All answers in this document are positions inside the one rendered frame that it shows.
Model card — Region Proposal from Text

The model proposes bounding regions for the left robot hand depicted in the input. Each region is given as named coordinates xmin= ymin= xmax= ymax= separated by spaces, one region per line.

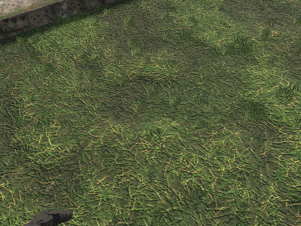
xmin=24 ymin=209 xmax=73 ymax=226

